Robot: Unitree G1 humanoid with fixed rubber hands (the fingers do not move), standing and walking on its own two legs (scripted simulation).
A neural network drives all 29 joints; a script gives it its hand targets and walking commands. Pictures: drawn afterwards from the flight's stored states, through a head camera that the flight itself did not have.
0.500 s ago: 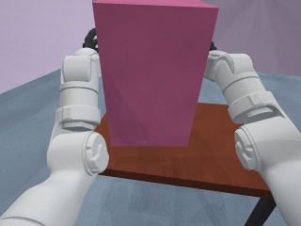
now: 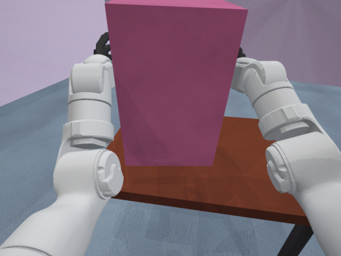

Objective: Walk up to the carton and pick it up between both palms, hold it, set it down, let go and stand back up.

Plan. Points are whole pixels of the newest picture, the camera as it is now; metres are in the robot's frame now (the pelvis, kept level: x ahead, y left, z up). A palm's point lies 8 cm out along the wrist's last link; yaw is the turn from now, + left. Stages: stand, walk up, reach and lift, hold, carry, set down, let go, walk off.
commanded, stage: hold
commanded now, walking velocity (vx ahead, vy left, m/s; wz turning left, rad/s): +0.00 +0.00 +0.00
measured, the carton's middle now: (170, 78) +0.38 +0.00 +0.32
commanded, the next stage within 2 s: none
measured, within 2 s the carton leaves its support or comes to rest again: neither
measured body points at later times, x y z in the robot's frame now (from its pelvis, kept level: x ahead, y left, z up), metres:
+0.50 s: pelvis +0.00 +0.00 +0.00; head -0.10 +0.02 +0.44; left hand +0.39 +0.14 +0.35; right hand +0.38 -0.14 +0.33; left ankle +0.01 +0.14 -0.75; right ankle +0.02 -0.12 -0.75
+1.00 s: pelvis +0.00 +0.00 +0.00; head -0.10 +0.02 +0.44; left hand +0.39 +0.14 +0.35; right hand +0.38 -0.14 +0.33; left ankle +0.01 +0.14 -0.75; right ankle +0.01 -0.12 -0.75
